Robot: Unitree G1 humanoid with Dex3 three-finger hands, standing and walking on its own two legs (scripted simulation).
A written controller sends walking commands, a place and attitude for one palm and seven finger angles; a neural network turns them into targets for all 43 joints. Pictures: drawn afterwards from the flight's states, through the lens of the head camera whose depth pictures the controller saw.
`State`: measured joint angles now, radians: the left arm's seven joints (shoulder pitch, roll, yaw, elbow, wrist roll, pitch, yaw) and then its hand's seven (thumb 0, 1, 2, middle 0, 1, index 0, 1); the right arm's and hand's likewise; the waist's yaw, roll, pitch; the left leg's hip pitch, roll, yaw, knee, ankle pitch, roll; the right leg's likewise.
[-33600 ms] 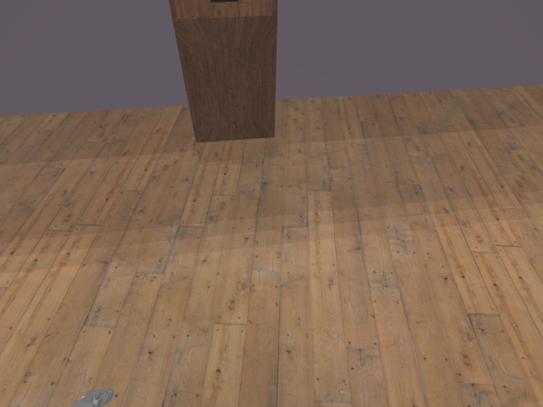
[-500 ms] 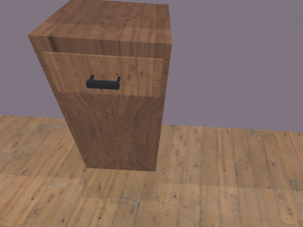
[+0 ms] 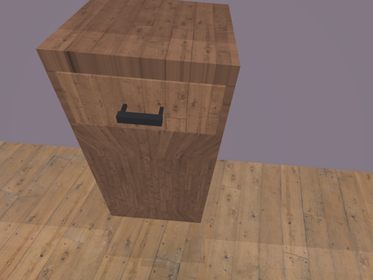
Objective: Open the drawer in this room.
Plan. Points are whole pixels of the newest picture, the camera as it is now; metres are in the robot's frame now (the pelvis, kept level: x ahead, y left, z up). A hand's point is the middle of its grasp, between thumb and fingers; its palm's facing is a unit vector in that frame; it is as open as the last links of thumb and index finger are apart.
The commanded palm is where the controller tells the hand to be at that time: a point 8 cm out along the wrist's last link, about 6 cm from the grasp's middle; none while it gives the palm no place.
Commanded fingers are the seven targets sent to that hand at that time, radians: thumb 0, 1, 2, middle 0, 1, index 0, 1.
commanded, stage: come to a stop and stand still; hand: left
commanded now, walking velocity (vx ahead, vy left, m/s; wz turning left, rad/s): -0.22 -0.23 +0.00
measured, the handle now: (141, 113) +0.52 +0.17 +0.05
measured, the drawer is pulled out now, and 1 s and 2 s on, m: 0.00 0.00 0.00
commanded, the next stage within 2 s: look again from close up in 0.86 s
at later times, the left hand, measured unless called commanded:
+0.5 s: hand out of the picture +0.04 +0.14 -0.15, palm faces +0.02 -0.97 -0.23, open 7.2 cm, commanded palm none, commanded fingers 0.00 0.90 0.90 -0.20 -0.30 -0.20 -0.30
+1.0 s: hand out of the picture -0.06 +0.10 -0.16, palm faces +0.04 -0.99 -0.15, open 7.3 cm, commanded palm none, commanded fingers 0.00 0.90 0.90 -0.20 -0.30 -0.20 -0.30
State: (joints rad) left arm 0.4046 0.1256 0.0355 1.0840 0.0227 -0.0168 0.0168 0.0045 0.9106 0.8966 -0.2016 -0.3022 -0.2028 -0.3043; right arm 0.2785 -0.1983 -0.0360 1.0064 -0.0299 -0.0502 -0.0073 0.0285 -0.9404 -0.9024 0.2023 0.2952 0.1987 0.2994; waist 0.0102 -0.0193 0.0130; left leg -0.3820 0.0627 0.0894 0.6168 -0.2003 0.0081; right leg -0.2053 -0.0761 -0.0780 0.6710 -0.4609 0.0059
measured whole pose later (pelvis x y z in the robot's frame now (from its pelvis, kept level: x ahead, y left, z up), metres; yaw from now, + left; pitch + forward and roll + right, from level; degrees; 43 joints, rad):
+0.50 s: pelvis -0.01 -0.04 +0.01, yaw -1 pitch -1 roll +0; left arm 0.26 0.15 0.03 0.99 0.03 0.01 0.04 0.01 0.93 0.90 -0.20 -0.30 -0.20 -0.30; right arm 0.27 -0.15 -0.04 1.06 -0.02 0.05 -0.02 0.01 -0.92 -0.90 0.20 0.30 0.20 0.30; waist -0.01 0.02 0.01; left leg -0.34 0.04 0.05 0.75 -0.39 0.00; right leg -0.25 0.03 -0.11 0.53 -0.27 -0.08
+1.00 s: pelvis -0.03 -0.04 +0.02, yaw -1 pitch -1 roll +0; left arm 0.37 0.09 -0.01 1.13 0.01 -0.02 0.04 0.00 0.91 0.90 -0.20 -0.30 -0.20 -0.30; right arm 0.33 -0.10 0.01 1.12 -0.02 0.01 -0.02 0.01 -0.91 -0.90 0.20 0.30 0.20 0.30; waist 0.01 0.01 0.01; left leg -0.21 0.04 0.05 0.47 -0.26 -0.01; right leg -0.21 0.05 -0.11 0.39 -0.18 -0.07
